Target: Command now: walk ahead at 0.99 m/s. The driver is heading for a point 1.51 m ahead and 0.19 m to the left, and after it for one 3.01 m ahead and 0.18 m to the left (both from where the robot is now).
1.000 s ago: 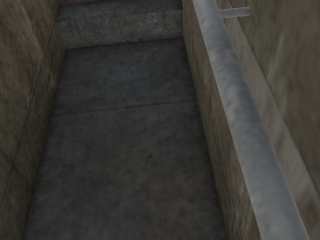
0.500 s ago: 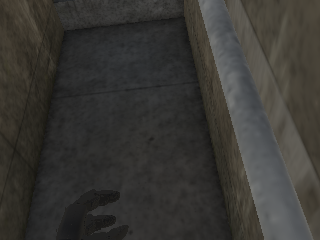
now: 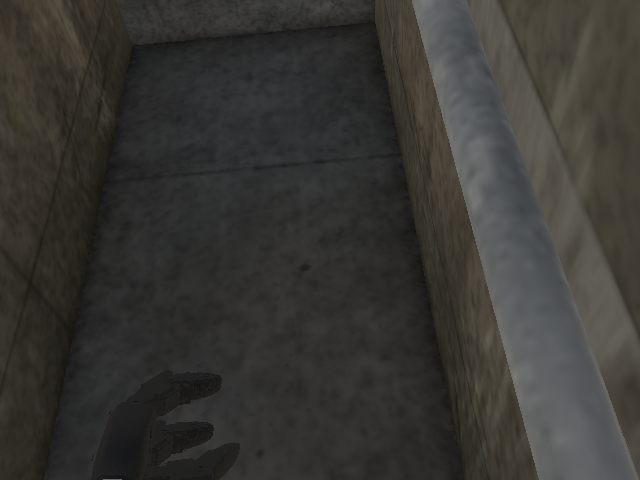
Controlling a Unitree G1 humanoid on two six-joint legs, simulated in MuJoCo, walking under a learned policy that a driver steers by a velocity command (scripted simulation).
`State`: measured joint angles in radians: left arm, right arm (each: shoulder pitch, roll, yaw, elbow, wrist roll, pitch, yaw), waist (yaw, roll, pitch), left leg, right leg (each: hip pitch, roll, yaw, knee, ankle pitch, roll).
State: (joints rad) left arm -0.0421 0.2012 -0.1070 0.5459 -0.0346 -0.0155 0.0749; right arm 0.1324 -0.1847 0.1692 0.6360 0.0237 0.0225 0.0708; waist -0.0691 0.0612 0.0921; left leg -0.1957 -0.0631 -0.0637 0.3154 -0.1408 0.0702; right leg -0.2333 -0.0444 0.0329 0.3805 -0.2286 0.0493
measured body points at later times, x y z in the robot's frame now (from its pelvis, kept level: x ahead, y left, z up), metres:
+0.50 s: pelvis +0.05 +0.03 +0.00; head +0.08 -0.05 +0.44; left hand +0.15 +0.33 -0.06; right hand +0.12 -0.18 -0.15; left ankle +0.11 +0.25 -0.63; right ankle +0.03 -0.15 -0.75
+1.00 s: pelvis +0.12 +0.04 -0.01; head +0.10 -0.07 +0.43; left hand +0.10 +0.33 -0.07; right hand +0.03 -0.18 -0.18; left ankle +0.18 +0.28 -0.56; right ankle +0.02 -0.15 -0.75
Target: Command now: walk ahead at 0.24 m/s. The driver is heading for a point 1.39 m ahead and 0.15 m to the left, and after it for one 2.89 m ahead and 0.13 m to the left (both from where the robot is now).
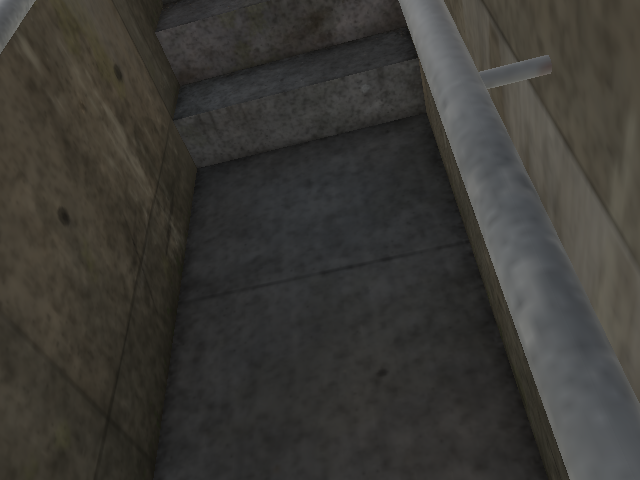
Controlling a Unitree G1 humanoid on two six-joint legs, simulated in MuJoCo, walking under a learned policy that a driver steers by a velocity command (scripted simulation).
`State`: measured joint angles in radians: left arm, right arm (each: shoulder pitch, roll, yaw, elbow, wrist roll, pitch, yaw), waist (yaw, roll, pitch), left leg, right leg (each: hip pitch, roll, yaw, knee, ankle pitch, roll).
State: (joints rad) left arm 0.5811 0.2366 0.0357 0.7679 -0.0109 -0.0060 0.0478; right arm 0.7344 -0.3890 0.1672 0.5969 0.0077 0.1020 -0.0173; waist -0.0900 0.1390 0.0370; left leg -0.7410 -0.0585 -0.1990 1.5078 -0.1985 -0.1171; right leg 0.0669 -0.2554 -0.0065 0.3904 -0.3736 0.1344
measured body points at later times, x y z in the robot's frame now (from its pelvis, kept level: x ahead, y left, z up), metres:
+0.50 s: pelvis -0.01 +0.01 +0.00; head +0.01 -0.11 +0.44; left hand -0.02 +0.32 -0.04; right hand -0.09 -0.22 -0.17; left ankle +0.12 +0.21 -0.55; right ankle -0.10 -0.19 -0.74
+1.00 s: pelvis +0.04 +0.00 +0.00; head +0.04 -0.13 +0.43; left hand +0.20 +0.24 -0.05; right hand -0.08 -0.22 -0.17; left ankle +0.17 +0.13 -0.64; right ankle -0.11 -0.20 -0.74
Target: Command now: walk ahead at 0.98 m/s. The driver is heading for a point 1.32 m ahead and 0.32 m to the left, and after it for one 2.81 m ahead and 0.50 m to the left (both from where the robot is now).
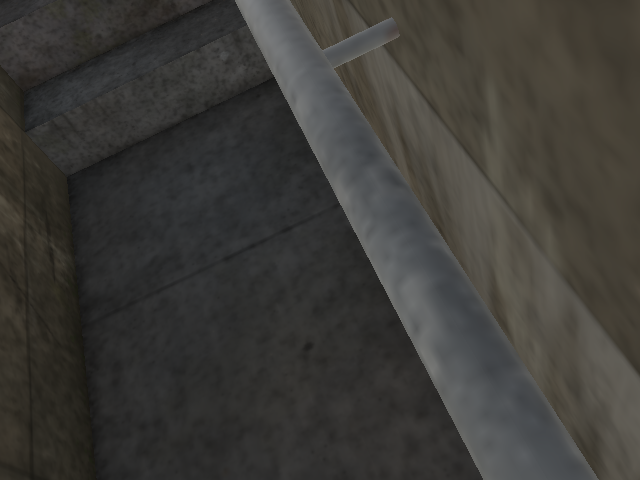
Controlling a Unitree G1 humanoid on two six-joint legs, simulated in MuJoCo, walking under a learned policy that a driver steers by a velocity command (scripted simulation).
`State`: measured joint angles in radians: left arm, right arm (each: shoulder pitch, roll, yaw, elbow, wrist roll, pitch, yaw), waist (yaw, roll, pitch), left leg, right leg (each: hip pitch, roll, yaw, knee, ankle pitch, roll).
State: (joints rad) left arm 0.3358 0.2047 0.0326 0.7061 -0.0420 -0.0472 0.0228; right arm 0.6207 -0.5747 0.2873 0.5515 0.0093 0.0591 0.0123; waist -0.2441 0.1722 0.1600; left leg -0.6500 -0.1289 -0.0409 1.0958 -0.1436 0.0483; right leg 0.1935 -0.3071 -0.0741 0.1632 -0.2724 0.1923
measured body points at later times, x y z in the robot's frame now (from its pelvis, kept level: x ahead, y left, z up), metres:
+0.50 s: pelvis -0.10 -0.04 +0.00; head +0.00 -0.08 +0.43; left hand +0.07 +0.17 -0.11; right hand -0.11 -0.24 -0.18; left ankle -0.01 +0.07 -0.74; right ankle -0.12 -0.22 -0.74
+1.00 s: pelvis -0.10 -0.05 +0.00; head -0.04 -0.08 +0.44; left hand +0.10 +0.18 -0.09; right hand -0.11 -0.24 -0.18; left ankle -0.01 +0.07 -0.74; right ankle -0.12 -0.23 -0.73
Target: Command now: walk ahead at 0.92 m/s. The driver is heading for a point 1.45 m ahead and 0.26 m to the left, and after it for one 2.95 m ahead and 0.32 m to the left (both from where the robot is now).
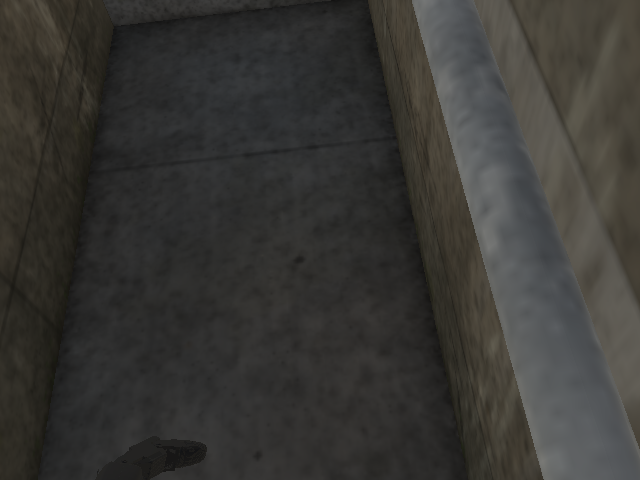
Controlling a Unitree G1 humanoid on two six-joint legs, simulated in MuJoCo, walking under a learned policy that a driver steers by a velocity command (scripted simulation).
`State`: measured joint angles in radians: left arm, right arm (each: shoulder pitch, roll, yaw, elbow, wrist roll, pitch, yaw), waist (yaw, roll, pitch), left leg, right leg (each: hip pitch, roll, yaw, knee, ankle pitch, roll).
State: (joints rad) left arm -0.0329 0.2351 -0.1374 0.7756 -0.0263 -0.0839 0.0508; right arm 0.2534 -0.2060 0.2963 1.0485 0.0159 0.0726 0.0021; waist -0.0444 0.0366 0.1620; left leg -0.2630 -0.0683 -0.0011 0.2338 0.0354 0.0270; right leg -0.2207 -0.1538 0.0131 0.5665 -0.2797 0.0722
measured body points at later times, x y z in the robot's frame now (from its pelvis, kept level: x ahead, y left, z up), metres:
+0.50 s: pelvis +0.00 +0.00 +0.00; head +0.05 -0.03 +0.45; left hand +0.05 +0.25 -0.13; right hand -0.02 -0.19 -0.18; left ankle +0.10 +0.11 -0.74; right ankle -0.02 -0.17 -0.74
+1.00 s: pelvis +0.01 +0.00 +0.00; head +0.04 -0.04 +0.45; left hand +0.13 +0.25 -0.11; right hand -0.02 -0.19 -0.18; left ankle +0.07 +0.13 -0.74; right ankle -0.02 -0.16 -0.74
